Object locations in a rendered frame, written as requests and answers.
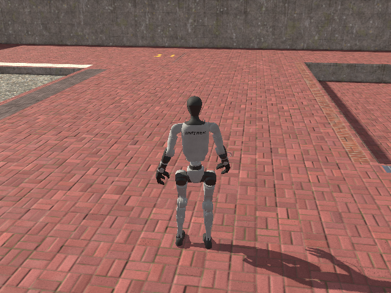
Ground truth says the right robot upper arm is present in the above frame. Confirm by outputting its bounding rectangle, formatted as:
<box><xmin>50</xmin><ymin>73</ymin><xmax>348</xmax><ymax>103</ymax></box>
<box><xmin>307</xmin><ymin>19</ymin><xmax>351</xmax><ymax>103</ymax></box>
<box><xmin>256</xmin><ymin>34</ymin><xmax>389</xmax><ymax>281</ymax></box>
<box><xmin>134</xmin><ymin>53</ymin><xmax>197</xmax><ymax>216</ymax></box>
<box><xmin>207</xmin><ymin>122</ymin><xmax>225</xmax><ymax>155</ymax></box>

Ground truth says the right robot shin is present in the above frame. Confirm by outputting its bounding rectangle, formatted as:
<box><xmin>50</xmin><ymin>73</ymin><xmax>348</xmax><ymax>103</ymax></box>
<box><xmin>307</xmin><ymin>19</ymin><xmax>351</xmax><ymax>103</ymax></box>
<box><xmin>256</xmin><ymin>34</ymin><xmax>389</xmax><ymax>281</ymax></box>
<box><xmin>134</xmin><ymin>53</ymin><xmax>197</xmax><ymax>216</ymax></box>
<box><xmin>203</xmin><ymin>201</ymin><xmax>213</xmax><ymax>241</ymax></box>

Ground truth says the robot shin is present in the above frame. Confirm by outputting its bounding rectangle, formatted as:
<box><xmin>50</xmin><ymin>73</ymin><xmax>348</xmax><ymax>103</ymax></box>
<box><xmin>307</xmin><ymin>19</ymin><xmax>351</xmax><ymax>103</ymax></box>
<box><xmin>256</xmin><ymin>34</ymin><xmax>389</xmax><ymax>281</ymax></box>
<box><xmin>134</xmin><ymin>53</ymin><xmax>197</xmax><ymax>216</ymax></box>
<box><xmin>203</xmin><ymin>201</ymin><xmax>213</xmax><ymax>241</ymax></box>
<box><xmin>176</xmin><ymin>197</ymin><xmax>186</xmax><ymax>238</ymax></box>

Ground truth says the left robot shin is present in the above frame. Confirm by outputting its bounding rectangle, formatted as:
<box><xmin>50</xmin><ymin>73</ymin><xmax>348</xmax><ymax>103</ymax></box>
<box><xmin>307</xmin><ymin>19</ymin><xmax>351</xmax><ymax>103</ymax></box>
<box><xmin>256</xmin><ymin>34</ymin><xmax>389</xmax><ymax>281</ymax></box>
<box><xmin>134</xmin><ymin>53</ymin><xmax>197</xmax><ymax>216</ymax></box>
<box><xmin>176</xmin><ymin>197</ymin><xmax>186</xmax><ymax>238</ymax></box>

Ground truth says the left robot forearm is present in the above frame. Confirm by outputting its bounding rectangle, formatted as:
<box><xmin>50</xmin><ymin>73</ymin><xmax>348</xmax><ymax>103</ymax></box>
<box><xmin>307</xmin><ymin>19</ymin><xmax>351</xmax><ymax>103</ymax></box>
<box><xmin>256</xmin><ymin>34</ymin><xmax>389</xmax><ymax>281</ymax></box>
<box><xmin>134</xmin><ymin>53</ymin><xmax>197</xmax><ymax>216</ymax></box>
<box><xmin>158</xmin><ymin>148</ymin><xmax>171</xmax><ymax>173</ymax></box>

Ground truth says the right robot forearm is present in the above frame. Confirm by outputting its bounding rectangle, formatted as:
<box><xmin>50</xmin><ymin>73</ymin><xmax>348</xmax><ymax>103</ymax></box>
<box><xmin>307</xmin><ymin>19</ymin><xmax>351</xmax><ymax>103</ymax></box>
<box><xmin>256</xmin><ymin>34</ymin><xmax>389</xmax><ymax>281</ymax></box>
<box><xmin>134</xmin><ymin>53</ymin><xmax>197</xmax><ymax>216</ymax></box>
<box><xmin>219</xmin><ymin>146</ymin><xmax>229</xmax><ymax>165</ymax></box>

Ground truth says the left robot upper arm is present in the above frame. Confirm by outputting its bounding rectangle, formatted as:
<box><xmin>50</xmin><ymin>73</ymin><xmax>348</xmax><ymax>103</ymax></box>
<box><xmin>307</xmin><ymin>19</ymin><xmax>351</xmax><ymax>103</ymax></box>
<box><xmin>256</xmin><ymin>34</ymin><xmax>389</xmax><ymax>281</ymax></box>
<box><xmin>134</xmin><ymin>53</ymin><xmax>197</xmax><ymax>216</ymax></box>
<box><xmin>165</xmin><ymin>123</ymin><xmax>182</xmax><ymax>157</ymax></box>

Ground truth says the robot left hand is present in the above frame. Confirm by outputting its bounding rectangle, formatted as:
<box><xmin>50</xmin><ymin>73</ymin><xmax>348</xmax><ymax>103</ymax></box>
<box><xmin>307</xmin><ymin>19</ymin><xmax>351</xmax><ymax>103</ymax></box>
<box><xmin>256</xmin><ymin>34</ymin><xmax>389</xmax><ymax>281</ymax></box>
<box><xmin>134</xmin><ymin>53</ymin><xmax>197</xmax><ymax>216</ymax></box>
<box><xmin>156</xmin><ymin>170</ymin><xmax>170</xmax><ymax>185</ymax></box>

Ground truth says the robot right hand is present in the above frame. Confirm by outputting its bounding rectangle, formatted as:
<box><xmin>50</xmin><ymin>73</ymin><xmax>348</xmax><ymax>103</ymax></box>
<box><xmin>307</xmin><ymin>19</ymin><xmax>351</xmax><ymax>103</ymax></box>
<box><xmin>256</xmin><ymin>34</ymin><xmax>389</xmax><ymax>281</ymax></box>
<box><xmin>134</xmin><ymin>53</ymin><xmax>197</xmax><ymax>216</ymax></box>
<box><xmin>216</xmin><ymin>163</ymin><xmax>230</xmax><ymax>174</ymax></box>

